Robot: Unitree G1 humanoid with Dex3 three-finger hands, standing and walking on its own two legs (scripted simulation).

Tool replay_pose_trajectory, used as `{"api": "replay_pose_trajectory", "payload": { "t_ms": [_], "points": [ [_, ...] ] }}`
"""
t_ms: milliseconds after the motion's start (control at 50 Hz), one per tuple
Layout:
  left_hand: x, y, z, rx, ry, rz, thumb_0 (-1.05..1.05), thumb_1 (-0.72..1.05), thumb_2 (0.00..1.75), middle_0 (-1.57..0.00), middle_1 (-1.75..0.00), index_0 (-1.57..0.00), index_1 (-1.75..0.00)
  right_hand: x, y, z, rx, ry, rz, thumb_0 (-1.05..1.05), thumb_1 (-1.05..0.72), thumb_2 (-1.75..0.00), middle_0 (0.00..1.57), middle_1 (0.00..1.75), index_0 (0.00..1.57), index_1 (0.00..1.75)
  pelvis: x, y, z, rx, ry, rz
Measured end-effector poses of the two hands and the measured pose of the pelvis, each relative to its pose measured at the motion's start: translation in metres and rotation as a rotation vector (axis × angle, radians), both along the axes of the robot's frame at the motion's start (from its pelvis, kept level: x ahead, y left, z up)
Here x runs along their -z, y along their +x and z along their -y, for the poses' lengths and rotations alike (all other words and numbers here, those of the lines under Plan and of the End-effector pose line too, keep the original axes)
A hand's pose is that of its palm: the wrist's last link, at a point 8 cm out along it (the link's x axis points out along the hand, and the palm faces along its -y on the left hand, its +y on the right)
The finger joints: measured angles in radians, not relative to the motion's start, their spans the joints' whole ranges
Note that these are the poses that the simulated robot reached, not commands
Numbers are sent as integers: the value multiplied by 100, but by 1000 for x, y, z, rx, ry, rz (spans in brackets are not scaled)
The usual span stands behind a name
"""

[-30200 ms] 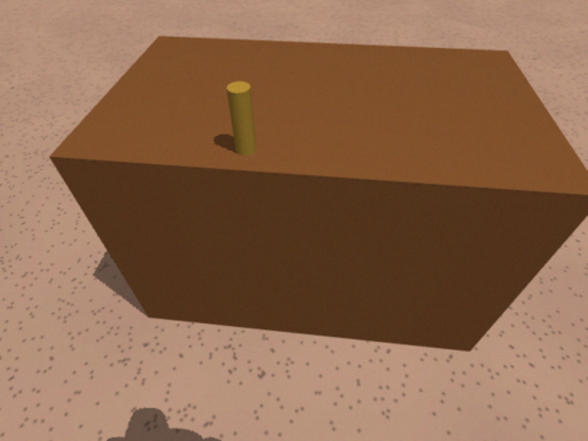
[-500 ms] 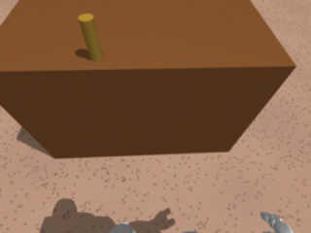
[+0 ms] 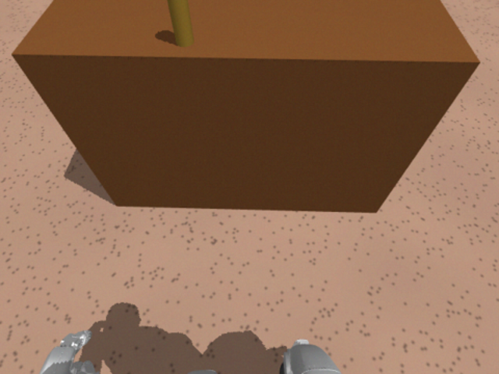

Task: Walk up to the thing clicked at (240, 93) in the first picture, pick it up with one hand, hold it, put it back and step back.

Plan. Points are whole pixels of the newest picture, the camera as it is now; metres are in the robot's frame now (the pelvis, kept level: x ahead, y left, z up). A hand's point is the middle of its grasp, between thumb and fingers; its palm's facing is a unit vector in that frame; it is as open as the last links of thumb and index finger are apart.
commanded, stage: step back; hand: left
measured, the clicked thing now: (179, 12) +0.89 +0.20 +0.08
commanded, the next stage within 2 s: stand in 1.48 s
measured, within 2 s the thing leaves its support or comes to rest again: neither
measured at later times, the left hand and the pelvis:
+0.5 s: hand out of the picture -0.08 +0.25 -0.11, palm faces -0.01 -0.88 -0.47, open 7.3 cm; pelvis -0.16 -0.03 +0.01, yaw -1 degrees
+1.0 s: hand out of the picture -0.13 +0.25 -0.13, palm faces +0.03 -0.93 -0.37, open 7.3 cm; pelvis -0.18 -0.01 +0.01, yaw +0 degrees
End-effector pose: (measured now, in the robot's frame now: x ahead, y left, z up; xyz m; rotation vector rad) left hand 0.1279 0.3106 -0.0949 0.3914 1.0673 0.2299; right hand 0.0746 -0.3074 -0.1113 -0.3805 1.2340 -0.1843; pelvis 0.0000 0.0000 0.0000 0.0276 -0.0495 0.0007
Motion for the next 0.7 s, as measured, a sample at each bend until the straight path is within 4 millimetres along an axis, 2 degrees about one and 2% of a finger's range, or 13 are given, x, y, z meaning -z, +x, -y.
{"api": "replay_pose_trajectory", "payload": {
  "t_ms": [80,160,260,380,540,620,700],
  "points": [
    [0,-33,3,-22,-22,-34,0,91,90,-21,-30,-21,-30,-15,-19,-1,2,-7,32,0,-90,-90,21,30,20,30,-9,-23,4,13,-28,-5],
    [0,-72,9,-14,-27,-71,0,91,90,-21,-30,-21,-30,-21,-28,7,-5,-15,83,0,-90,-90,21,30,21,30,-11,-49,9,41,-39,-15],
    [5,-125,21,6,8,-125,0,91,90,-21,-30,-21,-30,-10,-43,26,-2,6,153,0,-90,-90,21,30,20,30,-1,-88,23,79,-34,-22],
    [-12,-186,31,-12,31,-154,0,90,90,-21,-30,-21,-30,-3,-87,34,41,33,135,0,-90,-90,21,30,20,30,-9,-126,30,76,-7,-15],
    [-24,-228,16,-49,60,-70,0,90,90,-21,-30,-21,-30,10,-160,29,2,36,5,0,-91,-90,20,30,20,30,-8,-165,26,3,-5,-8],
    [-16,-250,0,-78,45,-63,0,90,90,-21,-30,-21,-30,9,-184,20,-6,33,-29,0,-91,-90,20,30,20,30,-5,-180,17,-29,-6,-3],
    [-9,-270,-6,-96,10,-115,0,90,90,-21,-30,-21,-30,-2,-204,8,13,37,-9,1,-91,-90,21,30,20,30,-10,-186,9,-20,-6,1]
  ]
}}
